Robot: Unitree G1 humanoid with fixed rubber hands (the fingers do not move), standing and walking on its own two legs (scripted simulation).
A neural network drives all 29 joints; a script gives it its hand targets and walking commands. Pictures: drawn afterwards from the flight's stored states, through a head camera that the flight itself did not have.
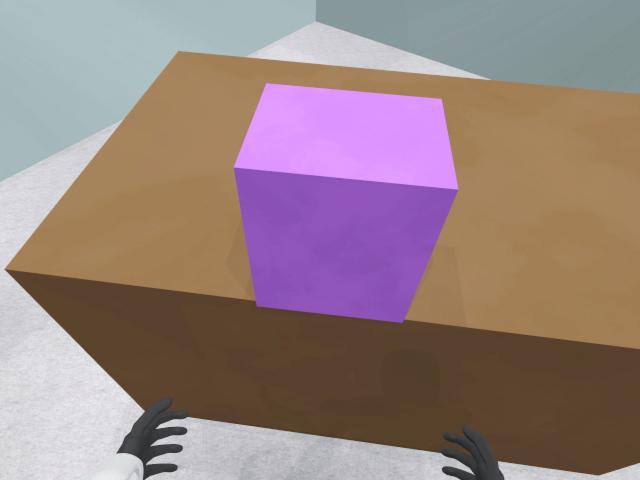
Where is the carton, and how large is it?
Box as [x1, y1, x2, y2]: [234, 83, 457, 322]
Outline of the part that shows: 266,83 234,165 234,172 256,304 258,306 402,322 457,191 457,184 441,99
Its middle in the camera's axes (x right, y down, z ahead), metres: +0.03 -0.03 +0.54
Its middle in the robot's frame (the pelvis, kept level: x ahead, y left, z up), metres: +0.44 +0.01 +0.09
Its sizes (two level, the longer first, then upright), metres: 0.222 0.168 0.270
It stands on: a pedestal, 0.73 m high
